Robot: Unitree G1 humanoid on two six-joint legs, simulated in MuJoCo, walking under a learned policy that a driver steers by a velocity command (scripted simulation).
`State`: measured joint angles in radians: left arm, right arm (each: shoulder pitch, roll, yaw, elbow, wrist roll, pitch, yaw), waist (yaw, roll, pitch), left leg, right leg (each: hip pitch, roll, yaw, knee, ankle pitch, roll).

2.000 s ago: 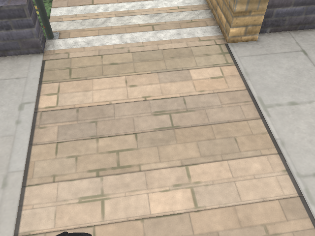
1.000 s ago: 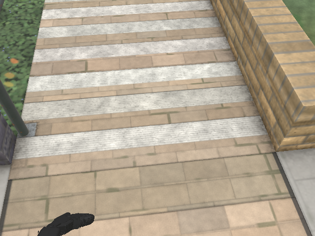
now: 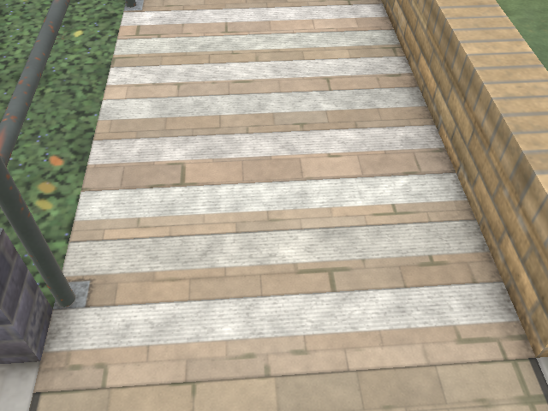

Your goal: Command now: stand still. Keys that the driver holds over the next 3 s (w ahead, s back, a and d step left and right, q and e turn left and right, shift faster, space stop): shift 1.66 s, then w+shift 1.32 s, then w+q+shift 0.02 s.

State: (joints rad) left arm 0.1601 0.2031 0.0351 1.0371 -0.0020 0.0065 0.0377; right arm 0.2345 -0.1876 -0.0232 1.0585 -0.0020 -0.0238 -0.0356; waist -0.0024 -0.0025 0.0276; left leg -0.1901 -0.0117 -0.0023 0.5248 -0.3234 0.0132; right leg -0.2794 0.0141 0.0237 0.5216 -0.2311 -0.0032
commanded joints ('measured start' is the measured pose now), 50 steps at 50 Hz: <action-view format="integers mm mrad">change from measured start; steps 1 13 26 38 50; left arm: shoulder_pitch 18 20 49 75 93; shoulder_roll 96 83 70 61 57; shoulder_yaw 19 18 12 8 6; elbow -17 26 58 71 76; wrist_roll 0 1 0 -1 -2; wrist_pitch -4 -4 -6 -7 -8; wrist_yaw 4 7 9 10 12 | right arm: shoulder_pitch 54 73 110 138 158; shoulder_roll -94 -82 -66 -56 -50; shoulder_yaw -17 -15 -10 -7 -6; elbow -14 7 22 27 26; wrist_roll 0 -2 -1 0 1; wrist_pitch -4 -3 -4 -4 -5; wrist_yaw -3 -5 -5 -3 -2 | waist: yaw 2 4 5 5 5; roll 11 6 5 5 5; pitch -20 5 22 27 28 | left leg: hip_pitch -77 -81 -86 -84 -78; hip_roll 43 36 33 31 31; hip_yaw -36 -30 -28 -27 -27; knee -107 -134 -151 -155 -155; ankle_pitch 194 123 91 102 124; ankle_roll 28 26 27 29 31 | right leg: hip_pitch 100 98 88 86 87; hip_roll -39 -37 -35 -35 -35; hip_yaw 35 33 31 30 29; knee -54 -76 -88 -89 -86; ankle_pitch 205 145 113 120 136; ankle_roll -45 -36 -30 -27 -24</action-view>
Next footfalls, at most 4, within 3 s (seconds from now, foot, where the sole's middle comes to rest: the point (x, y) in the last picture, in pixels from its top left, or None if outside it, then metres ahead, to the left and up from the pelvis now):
2.00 right None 0.18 -0.17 -0.77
2.48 left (284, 358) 0.64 0.00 -0.77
2.96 right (336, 220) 1.10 -0.17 -0.77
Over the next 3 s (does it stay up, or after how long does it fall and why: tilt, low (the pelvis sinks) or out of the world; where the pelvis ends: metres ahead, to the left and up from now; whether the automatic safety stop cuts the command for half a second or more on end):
stays up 0.92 -0.09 -0.03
